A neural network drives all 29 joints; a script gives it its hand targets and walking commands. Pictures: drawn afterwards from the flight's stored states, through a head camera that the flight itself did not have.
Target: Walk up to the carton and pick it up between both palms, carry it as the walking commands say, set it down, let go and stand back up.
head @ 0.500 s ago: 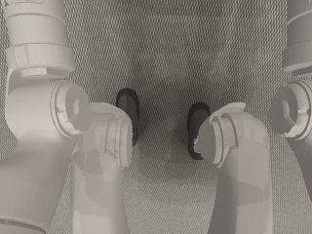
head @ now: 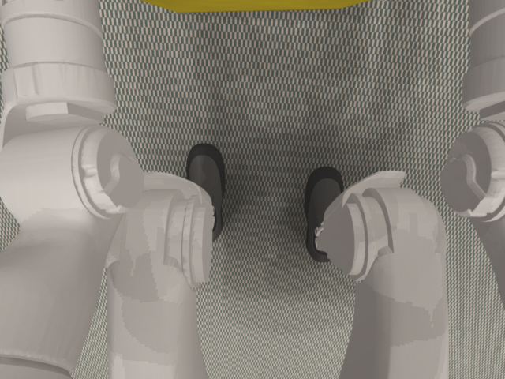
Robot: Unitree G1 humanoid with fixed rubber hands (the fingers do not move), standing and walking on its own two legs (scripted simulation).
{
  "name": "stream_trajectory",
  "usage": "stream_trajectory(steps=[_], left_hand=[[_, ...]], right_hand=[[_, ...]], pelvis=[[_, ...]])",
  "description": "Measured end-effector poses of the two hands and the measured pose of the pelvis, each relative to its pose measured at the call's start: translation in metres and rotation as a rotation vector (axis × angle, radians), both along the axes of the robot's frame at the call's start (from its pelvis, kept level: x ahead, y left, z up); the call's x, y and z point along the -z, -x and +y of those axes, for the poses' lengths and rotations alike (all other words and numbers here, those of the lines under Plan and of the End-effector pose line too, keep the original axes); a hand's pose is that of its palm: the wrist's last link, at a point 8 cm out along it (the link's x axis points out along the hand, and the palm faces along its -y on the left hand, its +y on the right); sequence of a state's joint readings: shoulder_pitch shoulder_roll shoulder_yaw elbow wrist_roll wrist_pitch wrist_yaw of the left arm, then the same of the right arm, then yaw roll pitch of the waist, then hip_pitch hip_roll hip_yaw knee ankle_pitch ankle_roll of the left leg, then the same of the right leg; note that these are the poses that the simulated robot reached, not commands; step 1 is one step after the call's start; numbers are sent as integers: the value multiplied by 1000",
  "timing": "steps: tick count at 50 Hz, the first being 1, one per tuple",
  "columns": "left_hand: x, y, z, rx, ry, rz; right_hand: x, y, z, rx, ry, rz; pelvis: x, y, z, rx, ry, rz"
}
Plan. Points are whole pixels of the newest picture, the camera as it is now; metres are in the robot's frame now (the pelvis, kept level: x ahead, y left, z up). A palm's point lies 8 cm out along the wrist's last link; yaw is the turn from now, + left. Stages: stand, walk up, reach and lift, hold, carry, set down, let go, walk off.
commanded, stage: set down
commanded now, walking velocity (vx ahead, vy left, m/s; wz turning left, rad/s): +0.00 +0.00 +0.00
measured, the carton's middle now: out of the picture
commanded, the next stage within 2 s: none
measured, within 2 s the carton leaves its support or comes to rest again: rests again in 0.02 s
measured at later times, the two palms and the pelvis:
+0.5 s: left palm out of the picture +0.57 +0.21 -0.19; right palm out of the picture +0.59 -0.14 -0.18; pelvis +0.00 +0.00 -0.01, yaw +0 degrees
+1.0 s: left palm out of the picture +0.57 +0.21 -0.19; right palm out of the picture +0.60 -0.14 -0.19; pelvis +0.01 +0.00 -0.01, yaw +0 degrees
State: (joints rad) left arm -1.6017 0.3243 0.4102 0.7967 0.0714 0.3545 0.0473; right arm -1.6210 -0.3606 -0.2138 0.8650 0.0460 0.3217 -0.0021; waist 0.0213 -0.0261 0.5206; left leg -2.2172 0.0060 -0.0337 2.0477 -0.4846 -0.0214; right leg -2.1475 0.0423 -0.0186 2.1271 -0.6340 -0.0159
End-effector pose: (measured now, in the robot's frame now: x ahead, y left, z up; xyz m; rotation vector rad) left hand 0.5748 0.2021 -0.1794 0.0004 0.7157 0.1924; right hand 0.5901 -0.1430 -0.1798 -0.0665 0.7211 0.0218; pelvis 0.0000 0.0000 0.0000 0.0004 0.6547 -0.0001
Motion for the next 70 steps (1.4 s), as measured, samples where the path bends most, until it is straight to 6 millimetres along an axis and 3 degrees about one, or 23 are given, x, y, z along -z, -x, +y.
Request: stream_trajectory(steps=[41, 63, 70], left_hand=[[14, 0, 9, 23, -5, 19], [11, -3, 9, 12, -50, -60], [23, 5, 10, -22, -71, -19]], right_hand=[[8, -8, 4, -42, -47, -10], [8, -9, 2, -33, -3, -72], [10, -10, -10, -5, 63, -55]], pelvis=[[11, -8, 0, 1, -1, 17], [16, -7, 0, 2, -3, 0], [18, -7, 0, 2, -4, -6]])
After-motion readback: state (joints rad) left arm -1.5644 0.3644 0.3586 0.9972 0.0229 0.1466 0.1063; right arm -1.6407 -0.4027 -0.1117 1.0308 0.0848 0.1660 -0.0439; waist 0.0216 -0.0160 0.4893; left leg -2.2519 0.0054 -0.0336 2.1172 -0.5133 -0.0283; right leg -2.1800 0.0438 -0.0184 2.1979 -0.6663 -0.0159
